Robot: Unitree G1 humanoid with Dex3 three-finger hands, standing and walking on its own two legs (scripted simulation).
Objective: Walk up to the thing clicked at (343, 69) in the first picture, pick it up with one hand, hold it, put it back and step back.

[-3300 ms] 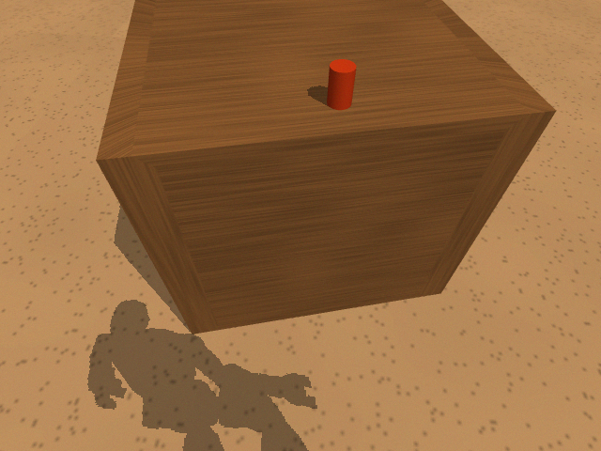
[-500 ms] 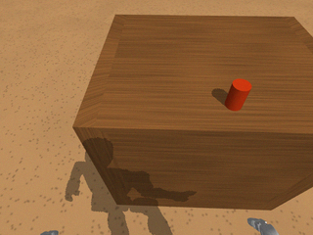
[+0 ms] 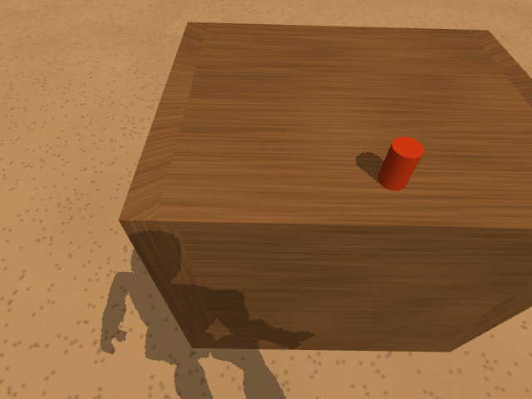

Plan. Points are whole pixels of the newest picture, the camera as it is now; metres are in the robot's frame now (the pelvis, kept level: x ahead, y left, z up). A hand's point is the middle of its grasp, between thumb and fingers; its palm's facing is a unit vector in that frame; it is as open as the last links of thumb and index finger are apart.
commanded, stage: walk up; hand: right
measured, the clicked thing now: (399, 164) +0.47 -0.23 +0.06
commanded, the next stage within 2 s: stand in 0.92 s
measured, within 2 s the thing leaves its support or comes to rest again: neither
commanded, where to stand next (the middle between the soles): +0.07 -0.01 m, yaw -2 degrees
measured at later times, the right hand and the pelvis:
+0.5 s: hand out of the picture +0.12 -0.26 -0.15, palm faces +0.01 +0.95 -0.32, open 7.4 cm; pelvis +0.02 -0.01 +0.00, yaw +0 degrees
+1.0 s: hand out of the picture +0.09 -0.25 -0.16, palm faces +0.00 +0.95 -0.31, open 7.4 cm; pelvis +0.02 -0.01 +0.00, yaw -1 degrees
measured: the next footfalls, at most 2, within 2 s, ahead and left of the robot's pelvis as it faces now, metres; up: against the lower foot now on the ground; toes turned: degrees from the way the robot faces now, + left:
none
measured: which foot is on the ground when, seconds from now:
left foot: down 0.00-1.00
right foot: down 0.00-1.00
